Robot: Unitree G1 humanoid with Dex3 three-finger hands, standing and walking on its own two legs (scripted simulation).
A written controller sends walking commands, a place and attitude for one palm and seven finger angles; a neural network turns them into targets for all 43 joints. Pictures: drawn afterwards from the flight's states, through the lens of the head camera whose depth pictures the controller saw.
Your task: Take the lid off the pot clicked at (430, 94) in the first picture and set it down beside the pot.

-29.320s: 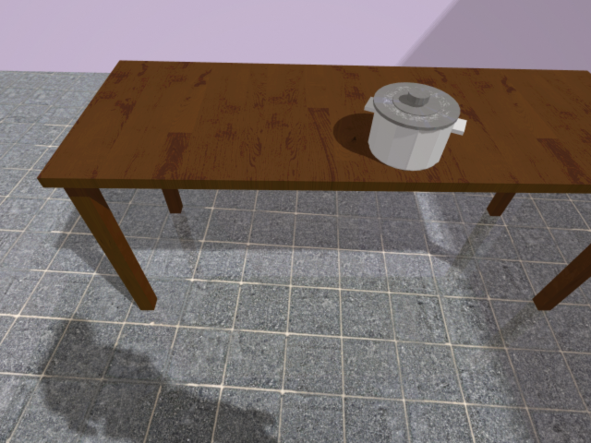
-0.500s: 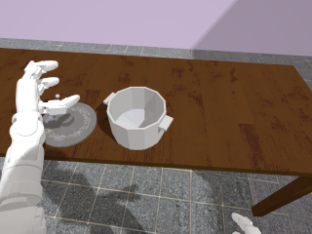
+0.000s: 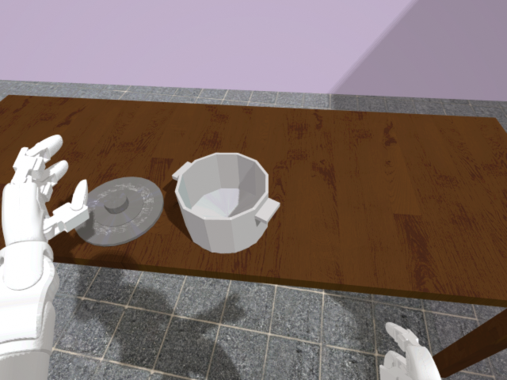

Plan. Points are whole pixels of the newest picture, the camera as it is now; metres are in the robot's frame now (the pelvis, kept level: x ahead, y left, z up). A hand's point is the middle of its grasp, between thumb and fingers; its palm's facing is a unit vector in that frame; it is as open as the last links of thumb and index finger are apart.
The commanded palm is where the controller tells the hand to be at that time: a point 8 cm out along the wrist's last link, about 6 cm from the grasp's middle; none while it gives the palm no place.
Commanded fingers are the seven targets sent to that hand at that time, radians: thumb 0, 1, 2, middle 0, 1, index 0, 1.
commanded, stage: draw the hand back to the body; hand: left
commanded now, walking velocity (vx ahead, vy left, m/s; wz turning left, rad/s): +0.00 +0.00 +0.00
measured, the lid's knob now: (116, 202) +0.47 +0.36 -0.05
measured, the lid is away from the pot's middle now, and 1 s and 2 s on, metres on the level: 0.25 0.25 0.25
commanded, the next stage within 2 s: step back with the hand held close in 0.96 s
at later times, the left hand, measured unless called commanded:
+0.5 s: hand (43, 266) +0.21 +0.27 +0.15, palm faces +0.41 -0.86 -0.31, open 7.4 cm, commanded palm +0.15 +0.30 +0.17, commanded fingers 0.00 0.90 0.90 -0.20 -0.30 -0.20 -0.30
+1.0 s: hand (3, 322) +0.14 +0.28 +0.15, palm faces +0.42 -0.83 -0.37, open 7.4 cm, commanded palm +0.10 +0.31 +0.17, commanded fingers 0.00 0.90 0.90 -0.20 -0.30 -0.20 -0.30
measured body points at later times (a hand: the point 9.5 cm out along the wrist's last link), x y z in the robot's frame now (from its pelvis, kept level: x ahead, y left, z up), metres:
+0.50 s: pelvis -0.02 +0.01 +0.00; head -0.03 +0.00 +0.45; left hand +0.18 +0.31 +0.17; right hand +0.17 -0.21 -0.09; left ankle -0.01 +0.11 -0.74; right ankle -0.04 -0.09 -0.74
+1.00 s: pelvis -0.03 +0.03 +0.00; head -0.04 +0.02 +0.45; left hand +0.12 +0.32 +0.17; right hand +0.18 -0.18 -0.08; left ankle -0.01 +0.11 -0.74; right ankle -0.04 -0.09 -0.74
